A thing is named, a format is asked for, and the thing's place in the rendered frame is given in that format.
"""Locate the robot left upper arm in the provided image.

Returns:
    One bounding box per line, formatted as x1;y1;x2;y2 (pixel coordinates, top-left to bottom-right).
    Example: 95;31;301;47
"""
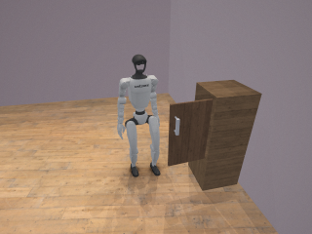
148;75;158;99

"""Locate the robot right forearm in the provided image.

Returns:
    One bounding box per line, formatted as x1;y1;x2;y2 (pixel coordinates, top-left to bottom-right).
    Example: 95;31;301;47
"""
117;98;125;124

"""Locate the handle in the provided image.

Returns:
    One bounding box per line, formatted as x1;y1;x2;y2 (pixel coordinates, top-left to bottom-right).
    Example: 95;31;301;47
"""
175;117;180;136

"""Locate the robot right upper arm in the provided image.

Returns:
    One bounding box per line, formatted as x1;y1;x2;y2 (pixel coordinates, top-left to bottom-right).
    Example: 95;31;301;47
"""
118;77;131;104

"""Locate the robot left forearm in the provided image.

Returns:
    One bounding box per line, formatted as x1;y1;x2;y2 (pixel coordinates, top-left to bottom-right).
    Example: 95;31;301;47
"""
150;94;158;116

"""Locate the left robot shin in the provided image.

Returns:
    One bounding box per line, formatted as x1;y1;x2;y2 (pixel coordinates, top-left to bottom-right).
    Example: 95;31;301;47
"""
150;149;160;167

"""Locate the left robot thigh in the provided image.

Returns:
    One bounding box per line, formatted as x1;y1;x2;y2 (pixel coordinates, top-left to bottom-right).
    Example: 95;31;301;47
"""
147;115;160;152

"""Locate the right robot hand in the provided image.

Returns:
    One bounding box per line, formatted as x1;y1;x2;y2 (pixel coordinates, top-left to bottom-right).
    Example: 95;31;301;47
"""
117;123;126;139

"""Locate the cupboard door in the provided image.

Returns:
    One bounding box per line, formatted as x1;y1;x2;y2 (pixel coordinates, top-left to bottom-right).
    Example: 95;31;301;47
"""
168;98;214;166

